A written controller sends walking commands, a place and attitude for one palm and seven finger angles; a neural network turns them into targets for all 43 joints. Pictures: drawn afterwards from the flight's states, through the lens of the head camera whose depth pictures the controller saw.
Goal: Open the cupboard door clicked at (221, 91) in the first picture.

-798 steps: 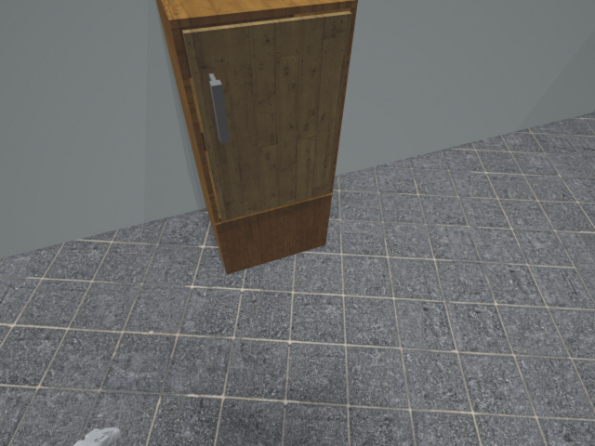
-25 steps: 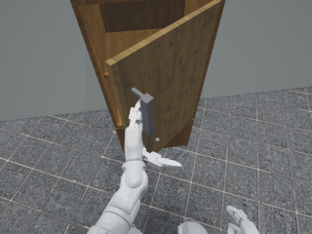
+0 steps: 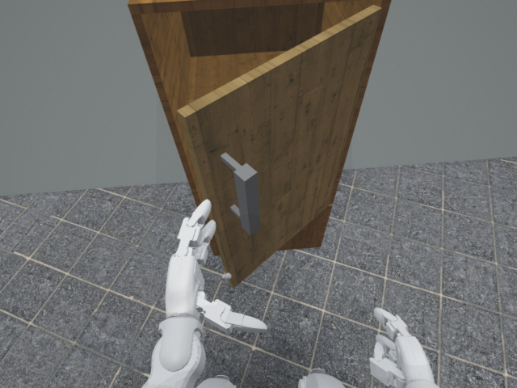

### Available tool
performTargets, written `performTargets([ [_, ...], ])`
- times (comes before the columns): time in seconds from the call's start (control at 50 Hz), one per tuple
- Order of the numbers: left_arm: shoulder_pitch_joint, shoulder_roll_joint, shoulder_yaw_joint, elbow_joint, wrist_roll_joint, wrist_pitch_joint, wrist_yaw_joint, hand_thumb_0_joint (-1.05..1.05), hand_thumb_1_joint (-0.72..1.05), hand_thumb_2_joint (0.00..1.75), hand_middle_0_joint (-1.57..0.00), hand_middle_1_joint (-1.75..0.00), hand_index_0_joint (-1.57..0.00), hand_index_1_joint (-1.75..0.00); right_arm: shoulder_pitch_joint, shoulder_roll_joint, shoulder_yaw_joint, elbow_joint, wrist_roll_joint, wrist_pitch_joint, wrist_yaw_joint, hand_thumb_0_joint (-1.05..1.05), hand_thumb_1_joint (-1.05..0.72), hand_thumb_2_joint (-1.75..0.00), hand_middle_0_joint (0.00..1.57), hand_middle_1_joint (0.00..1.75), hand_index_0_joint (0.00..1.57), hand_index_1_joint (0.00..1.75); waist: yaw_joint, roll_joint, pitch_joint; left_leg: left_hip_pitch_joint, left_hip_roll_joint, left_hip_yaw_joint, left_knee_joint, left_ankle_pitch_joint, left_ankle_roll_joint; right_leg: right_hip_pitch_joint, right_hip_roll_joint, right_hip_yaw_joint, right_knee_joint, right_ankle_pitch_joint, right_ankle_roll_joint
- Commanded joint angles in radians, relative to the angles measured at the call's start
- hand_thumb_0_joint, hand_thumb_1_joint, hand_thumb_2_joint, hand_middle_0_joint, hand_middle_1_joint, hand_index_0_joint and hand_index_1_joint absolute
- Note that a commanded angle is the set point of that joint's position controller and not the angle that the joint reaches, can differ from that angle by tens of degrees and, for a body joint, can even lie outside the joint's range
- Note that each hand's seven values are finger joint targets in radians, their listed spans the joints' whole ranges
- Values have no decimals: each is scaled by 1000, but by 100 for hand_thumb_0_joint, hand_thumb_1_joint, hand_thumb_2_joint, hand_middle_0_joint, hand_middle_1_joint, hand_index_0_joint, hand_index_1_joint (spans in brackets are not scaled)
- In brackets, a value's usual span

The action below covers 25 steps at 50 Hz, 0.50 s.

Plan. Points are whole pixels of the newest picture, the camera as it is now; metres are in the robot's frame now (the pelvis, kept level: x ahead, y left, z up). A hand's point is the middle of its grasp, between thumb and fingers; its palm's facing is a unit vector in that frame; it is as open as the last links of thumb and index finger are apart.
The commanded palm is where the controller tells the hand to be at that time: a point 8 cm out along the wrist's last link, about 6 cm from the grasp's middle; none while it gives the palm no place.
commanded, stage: slide the hand sideways off the handle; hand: left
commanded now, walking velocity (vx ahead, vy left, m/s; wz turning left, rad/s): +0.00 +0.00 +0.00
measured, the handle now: (240, 195) +0.40 +0.06 +0.06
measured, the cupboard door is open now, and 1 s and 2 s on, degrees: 38 38 38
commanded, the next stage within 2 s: draw the hand back to the body in 0.24 s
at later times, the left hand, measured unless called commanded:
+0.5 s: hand (197, 289) +0.24 +0.10 +0.07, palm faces +0.10 -0.99 -0.06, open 16.3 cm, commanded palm +0.20 +0.16 +0.08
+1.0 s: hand (99, 289) +0.21 +0.19 +0.14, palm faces +0.16 -0.94 -0.30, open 15.3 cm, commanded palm +0.18 +0.24 +0.15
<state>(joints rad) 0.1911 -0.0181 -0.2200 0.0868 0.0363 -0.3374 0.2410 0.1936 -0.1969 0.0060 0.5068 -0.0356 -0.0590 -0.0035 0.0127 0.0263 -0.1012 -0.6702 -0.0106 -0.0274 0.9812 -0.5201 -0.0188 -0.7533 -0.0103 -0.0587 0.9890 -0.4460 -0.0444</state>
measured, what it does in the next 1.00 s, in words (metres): stands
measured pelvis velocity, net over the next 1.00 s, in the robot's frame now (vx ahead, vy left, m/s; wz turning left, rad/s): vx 0.01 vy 0.02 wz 0.00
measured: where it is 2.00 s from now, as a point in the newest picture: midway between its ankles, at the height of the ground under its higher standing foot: outside the picture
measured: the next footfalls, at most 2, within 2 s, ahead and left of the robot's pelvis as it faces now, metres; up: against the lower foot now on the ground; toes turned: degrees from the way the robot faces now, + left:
none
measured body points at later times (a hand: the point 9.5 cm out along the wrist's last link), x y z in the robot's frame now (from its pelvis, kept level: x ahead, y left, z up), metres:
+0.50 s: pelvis -0.01 -0.01 +0.00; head +0.05 -0.03 +0.44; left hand +0.23 +0.15 +0.07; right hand +0.18 -0.23 -0.10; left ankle -0.02 +0.13 -0.68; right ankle +0.02 -0.09 -0.68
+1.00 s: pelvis +0.01 +0.02 +0.04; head +0.01 -0.01 +0.49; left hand +0.20 +0.24 +0.15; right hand +0.20 -0.20 -0.04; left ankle -0.02 +0.13 -0.68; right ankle +0.02 -0.09 -0.68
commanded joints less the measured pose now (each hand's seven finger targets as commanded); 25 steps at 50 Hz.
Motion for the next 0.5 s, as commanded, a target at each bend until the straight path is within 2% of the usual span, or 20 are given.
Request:
performTargets([
  [0.0, -103, 4, 30, -287, -16, -87, -24, 0, -50, 30, -15, -30, -15, -30, -40, -87, -36, -141, 1, -56, -20, 0, -90, -90, 20, 30, 20, 30, -19, -101, -251, -9, -21, 12, -96, 251, 23, 275, -10, 61, -141, 319, 22],
  [0.04, -85, 5, 28, -281, -17, -94, -36, 0, -50, 30, -15, -30, -15, -30, -46, -84, -34, -138, 1, -63, -23, 0, -90, -90, 20, 30, 20, 30, -21, -96, -229, -23, -22, 11, -85, 244, 23, 258, -12, 64, -136, 311, 23],
  [0.06, -78, 16, 32, -308, -19, -97, -43, 0, -50, 30, -15, -30, -15, -30, -39, -89, -36, -143, -1, -66, -21, 0, -90, -90, 20, 30, 20, 30, -20, -81, -250, -24, -23, 11, -81, 243, 25, 262, -14, 70, -132, 310, 24],
  [0.08, -43, 28, 50, -288, -21, -97, -50, 0, -50, 30, -15, -30, -15, -30, -38, -87, -36, -138, 1, -69, -24, 0, -90, -90, 20, 30, 20, 30, -17, -100, -252, -32, -23, 12, -76, 239, 24, 269, -15, 74, -133, 314, 26],
  [0.12, -31, 39, 48, -318, -21, -95, -67, 0, -50, 30, -15, -30, -15, -30, -32, -92, -38, -145, 2, -70, -24, 0, -90, -90, 20, 30, 20, 30, -17, -73, -269, -26, -24, 12, -73, 253, 25, 269, -14, 75, -126, 320, 23],
  [0.14, 2, 35, 52, -317, -27, -93, -74, 0, -50, 30, -15, -30, -15, -30, -33, -88, -37, -148, 3, -75, -25, 0, -90, -90, 20, 30, 20, 30, -8, -64, -265, -33, -26, 14, -73, 257, 23, 279, -16, 74, -122, 335, 24],
  [0.16, 34, 53, 69, -337, -36, -89, -83, 0, -50, 30, -15, -30, -15, -30, -25, -92, -39, -154, 3, -75, -25, 0, -90, -90, 20, 30, 20, 30, -6, -90, -279, -37, -25, 12, -73, 264, 24, 299, -19, 80, -124, 357, 28],
  [0.18, 74, 57, 83, -324, -44, -82, -91, 0, -50, 30, -15, -30, -15, -30, -32, -89, -36, -155, 8, -75, -27, 0, -90, -90, 20, 30, 20, 30, -1, -90, -264, -47, -27, 16, -73, 248, 21, 304, -20, 87, -134, 352, 32],
  [0.2, 34, 55, 70, -357, -52, -79, -100, 0, -50, 30, -15, -30, -15, -30, -30, -93, -35, -159, 7, -75, -28, 0, -90, -90, 20, 30, 20, 30, -16, -106, -270, -53, -27, 13, -70, 244, 25, 303, -24, 93, -137, 351, 37],
  [0.22, 36, 66, 85, -350, -56, -73, -106, 0, -50, 30, -15, -30, -15, -30, -31, -93, -36, -159, 9, -76, -32, 0, -90, -90, 20, 30, 20, 30, -15, -125, -257, -61, -25, 9, -67, 239, 25, 300, -24, 97, -141, 342, 37],
  [0.24, 25, 50, 72, -350, -61, -74, -110, 0, -50, 30, -15, -30, -15, -30, -40, -91, -34, -156, 10, -82, -35, 0, -90, -90, 20, 30, 20, 30, -22, -125, -238, -69, -26, 9, -63, 224, 23, 288, -27, 101, -144, 326, 41],
  [0.32, -2, 62, 74, -375, -64, -84, -116, 0, -50, 30, -15, -30, -15, -30, -34, -97, -35, -155, 8, -97, -37, 0, -90, -90, 20, 30, 20, 30, -29, -99, -221, -79, -25, 4, -48, 200, 25, 243, -27, 104, -144, 254, 36],
  [0.34, 11, 98, 121, -383, -73, -87, -113, 0, -50, 30, -15, -30, -15, -30, -37, -96, -36, -153, 10, -101, -41, 0, -90, -90, 20, 30, 20, 30, -16, -107, -234, -82, -26, 6, -50, 190, 23, 264, -30, 115, -151, 241, 40],
  [0.36, 26, 137, 155, -415, -76, -88, -114, 0, -50, 30, -15, -30, -15, -30, -35, -98, -37, -160, 11, -99, -42, 0, -90, -90, 20, 30, 20, 30, -1, -87, -260, -80, -28, 10, -57, 191, 23, 297, -34, 130, -159, 234, 38],
  [0.42, 81, 175, 193, -484, -83, -67, -115, 0, -50, 30, -15, -30, -15, -30, -28, -96, -35, -181, 18, -94, -47, 0, -90, -90, 20, 30, 20, 30, 16, -64, -304, -34, -32, 19, -87, 223, 28, 358, -27, 127, -174, 267, 35],
  [0.48, 89, 143, 170, -500, -110, -28, -132, 0, -50, 30, -15, -30, -15, -30, -32, -93, -25, -182, 30, -97, -55, 0, -90, -90, 20, 30, 20, 30, -1, -53, -233, 1, -32, 20, -122, 212, 29, 352, -20, 112, -215, 251, 40],
])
